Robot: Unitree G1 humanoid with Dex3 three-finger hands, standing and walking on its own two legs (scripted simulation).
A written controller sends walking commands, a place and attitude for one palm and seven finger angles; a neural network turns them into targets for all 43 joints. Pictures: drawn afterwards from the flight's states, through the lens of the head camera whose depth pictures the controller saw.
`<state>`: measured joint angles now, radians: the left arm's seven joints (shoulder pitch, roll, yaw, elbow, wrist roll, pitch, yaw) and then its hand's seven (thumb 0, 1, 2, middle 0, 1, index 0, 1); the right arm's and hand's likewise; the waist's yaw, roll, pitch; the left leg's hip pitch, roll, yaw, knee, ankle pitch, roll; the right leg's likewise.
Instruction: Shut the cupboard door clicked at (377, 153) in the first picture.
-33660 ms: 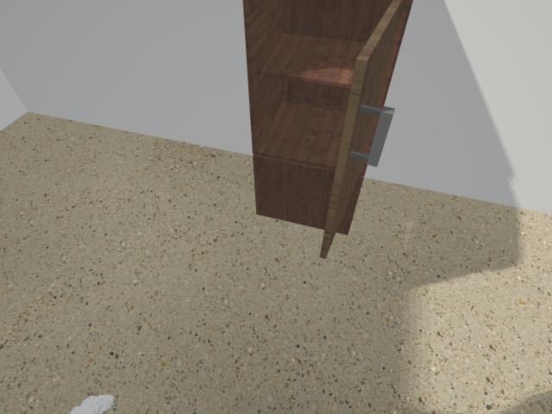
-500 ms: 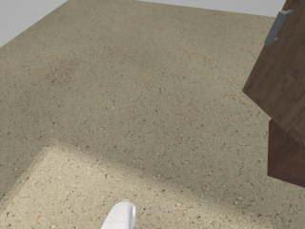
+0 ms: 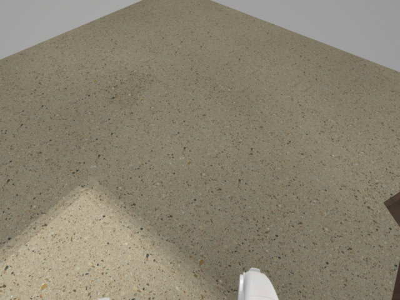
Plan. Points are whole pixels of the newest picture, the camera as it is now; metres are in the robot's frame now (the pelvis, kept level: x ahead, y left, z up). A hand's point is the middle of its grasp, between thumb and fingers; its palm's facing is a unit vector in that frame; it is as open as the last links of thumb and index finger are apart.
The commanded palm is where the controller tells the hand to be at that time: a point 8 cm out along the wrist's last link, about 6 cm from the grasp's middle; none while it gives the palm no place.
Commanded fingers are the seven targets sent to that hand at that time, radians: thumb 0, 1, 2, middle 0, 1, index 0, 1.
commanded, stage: turn to face it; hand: left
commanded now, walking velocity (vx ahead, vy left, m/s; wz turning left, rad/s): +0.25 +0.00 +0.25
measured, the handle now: out of the picture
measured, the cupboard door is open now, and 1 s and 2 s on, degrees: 47 47 47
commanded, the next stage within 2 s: none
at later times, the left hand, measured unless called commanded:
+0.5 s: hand (152, 246) +0.25 +0.13 -0.17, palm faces -0.05 -0.97 -0.23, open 7.2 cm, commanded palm none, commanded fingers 0.00 0.90 0.90 -0.20 -0.30 -0.20 -0.30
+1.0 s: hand (154, 194) +0.39 +0.15 -0.16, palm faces -0.37 -0.90 -0.24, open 7.3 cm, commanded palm none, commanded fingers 0.00 0.90 0.90 -0.20 -0.30 -0.20 -0.30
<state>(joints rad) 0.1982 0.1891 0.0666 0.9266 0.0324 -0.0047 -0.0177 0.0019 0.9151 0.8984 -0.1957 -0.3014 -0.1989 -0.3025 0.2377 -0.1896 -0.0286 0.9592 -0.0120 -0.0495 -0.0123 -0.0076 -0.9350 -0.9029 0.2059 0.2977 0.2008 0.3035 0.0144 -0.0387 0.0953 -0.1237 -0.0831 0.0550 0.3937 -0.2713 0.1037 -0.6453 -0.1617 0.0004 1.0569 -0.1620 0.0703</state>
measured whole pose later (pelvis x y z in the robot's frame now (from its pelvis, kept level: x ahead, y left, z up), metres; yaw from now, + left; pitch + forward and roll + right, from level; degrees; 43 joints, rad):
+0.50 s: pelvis +0.18 -0.05 +0.00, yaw -5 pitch +1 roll +0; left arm 0.21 0.17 0.06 0.97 0.02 0.00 0.02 -0.01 0.94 0.90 -0.20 -0.30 -0.20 -0.30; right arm 0.20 -0.16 -0.03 0.96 -0.02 0.03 -0.02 0.00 -0.91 -0.90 0.20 0.30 0.20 0.30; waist -0.02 0.01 0.10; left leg -0.51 0.07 -0.01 1.01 -0.38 -0.05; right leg -0.31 0.06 0.01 0.45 -0.15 -0.06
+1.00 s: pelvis +0.22 -0.01 +0.00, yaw -25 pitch +0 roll -2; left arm 0.17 0.27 0.10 0.88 0.02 0.07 -0.04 0.00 0.92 0.90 -0.19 -0.30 -0.20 -0.30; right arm 0.17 -0.21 -0.03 0.87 -0.03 0.02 -0.02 0.00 -0.90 -0.90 0.21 0.30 0.20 0.30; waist 0.01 0.01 0.10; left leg -0.22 0.15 0.19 0.55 -0.31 -0.02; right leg -0.39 -0.04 -0.06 0.81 -0.42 0.05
